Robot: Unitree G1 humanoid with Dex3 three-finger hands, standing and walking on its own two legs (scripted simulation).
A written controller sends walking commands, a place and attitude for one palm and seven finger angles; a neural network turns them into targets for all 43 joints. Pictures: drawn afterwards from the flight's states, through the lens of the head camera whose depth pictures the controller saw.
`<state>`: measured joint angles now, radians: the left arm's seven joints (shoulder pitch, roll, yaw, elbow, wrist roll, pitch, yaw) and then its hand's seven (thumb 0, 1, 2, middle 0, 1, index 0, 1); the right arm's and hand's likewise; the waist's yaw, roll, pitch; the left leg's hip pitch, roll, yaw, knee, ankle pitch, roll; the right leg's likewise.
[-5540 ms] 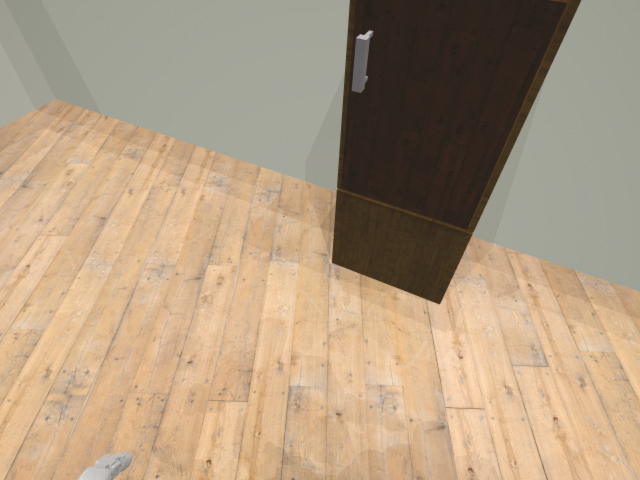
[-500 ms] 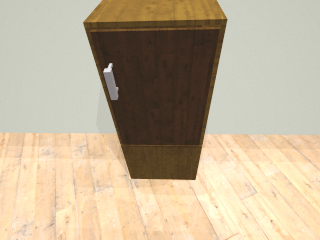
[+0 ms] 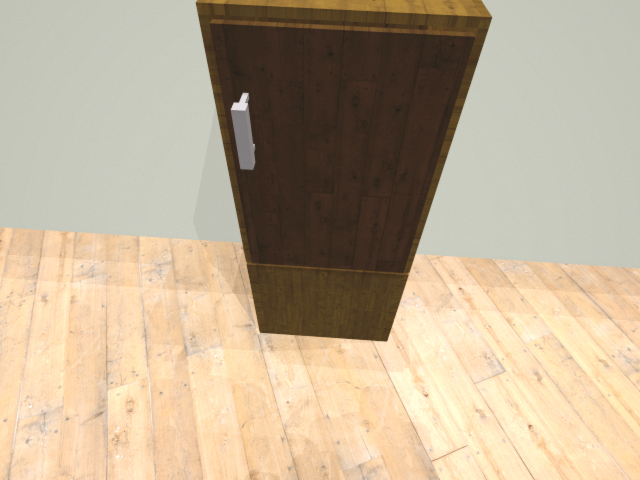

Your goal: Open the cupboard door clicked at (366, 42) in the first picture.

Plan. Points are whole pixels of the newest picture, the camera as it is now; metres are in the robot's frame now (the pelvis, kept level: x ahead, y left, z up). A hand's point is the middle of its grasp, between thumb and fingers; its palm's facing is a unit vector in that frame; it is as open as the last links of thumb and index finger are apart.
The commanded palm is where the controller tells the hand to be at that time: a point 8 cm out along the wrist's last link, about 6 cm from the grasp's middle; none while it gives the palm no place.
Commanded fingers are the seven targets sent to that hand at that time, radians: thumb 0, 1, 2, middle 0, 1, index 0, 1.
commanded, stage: look again from close up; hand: left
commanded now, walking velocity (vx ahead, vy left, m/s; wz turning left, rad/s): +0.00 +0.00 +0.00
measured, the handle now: (246, 131) +0.66 +0.17 +0.08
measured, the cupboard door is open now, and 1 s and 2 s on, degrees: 0 0 0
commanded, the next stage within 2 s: shuffle to correct the standing spot in 0.30 s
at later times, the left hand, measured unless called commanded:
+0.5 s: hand out of the picture -0.03 +0.20 -0.18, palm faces +0.02 -0.99 -0.17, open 7.4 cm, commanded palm none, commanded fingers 0.00 0.90 0.90 -0.20 -0.30 -0.20 -0.30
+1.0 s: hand out of the picture +0.05 +0.18 -0.18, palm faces +0.02 -0.99 -0.10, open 7.4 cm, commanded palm none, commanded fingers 0.00 0.90 0.90 -0.20 -0.30 -0.20 -0.30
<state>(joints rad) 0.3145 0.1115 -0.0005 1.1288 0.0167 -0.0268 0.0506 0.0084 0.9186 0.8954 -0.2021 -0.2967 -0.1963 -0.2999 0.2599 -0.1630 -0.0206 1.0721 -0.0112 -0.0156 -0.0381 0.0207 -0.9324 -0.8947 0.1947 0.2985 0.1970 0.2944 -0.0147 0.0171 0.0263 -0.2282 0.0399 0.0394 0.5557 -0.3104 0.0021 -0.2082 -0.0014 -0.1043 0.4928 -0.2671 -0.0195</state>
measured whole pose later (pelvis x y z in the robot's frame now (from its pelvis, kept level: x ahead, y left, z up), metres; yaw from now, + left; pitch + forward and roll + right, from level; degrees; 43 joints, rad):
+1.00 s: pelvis +0.08 +0.02 +0.00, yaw +0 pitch +1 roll -1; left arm 0.36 0.14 0.04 1.11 0.03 0.00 0.00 0.01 0.91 0.90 -0.20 -0.30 -0.19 -0.30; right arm 0.38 -0.09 0.01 1.07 -0.03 -0.09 -0.05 0.00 -0.91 -0.89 0.20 0.30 0.20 0.29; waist -0.03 -0.04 0.00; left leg -0.14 0.01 0.11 0.49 -0.36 0.06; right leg -0.50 -0.04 -0.08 1.11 -0.40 -0.02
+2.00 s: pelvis +0.05 -0.01 +0.01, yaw +3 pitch +2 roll +1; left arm 0.34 0.14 0.03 1.07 0.02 0.03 0.00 0.01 0.92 0.90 -0.20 -0.30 -0.19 -0.30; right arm 0.44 -0.08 0.00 1.08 -0.03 -0.03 -0.04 0.01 -0.91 -0.89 0.20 0.30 0.20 0.30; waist -0.05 -0.03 -0.02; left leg -0.23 -0.01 0.09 0.39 -0.19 0.04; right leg -0.36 -0.05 -0.04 0.72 -0.39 0.00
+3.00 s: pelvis +0.07 -0.03 +0.00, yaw +4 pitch -3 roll +0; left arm 0.27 0.22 0.02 1.01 0.01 -0.02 0.04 0.00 0.91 0.90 -0.20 -0.30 -0.20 -0.30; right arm 0.23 -0.22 -0.03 1.03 -0.01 -0.01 -0.03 0.01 -0.91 -0.89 0.20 0.30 0.20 0.29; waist 0.00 0.00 -0.02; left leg -0.19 0.02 0.05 0.53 -0.29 0.01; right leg -0.15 0.00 -0.08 0.51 -0.31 -0.02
